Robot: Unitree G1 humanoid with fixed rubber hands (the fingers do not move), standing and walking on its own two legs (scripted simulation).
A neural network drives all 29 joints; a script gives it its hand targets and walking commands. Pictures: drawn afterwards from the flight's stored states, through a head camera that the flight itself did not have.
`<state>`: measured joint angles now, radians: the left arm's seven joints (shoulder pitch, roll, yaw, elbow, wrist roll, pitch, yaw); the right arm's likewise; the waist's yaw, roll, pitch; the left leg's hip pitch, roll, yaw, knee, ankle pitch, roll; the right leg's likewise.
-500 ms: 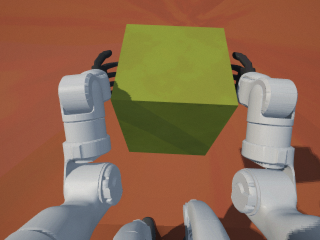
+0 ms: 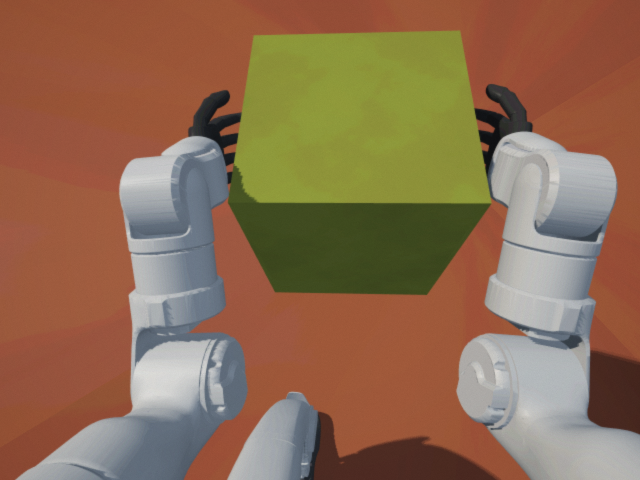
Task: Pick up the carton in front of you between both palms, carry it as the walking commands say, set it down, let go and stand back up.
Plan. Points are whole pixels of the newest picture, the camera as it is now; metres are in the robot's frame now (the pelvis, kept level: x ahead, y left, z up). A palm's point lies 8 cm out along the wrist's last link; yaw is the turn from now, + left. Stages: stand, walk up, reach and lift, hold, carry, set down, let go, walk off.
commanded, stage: carry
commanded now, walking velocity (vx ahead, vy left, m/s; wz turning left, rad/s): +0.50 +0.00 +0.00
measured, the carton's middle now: (352, 183) +0.42 +0.04 +0.10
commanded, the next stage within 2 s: none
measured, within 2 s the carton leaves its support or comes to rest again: neither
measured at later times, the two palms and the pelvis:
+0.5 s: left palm out of the picture +0.73 +0.14 +0.21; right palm out of the picture +0.72 -0.16 +0.21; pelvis +0.34 +0.00 +0.03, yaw +0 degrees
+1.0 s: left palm out of the picture +1.04 +0.15 +0.25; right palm out of the picture +1.01 -0.15 +0.24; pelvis +0.65 +0.03 +0.09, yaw -1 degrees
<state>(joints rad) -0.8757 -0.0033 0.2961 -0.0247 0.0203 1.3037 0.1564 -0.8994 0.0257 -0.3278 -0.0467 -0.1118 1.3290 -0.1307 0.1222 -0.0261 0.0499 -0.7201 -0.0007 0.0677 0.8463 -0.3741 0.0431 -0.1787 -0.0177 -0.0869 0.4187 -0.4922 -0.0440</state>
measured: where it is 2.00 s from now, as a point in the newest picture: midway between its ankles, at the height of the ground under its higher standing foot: (379, 114)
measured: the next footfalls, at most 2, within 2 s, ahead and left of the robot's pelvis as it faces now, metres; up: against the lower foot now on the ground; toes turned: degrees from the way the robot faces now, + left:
left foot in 0.04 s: +0.22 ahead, +0.10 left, +0.04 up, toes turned +5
right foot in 0.46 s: +0.49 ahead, -0.08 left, +0.08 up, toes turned -7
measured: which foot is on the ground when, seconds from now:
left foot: up 0.00-0.02, down 0.04-0.48, up 0.50-0.84, down 0.86-1.00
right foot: down 0.00-0.08, up 0.10-0.44, down 0.46-0.88, up 0.90-1.00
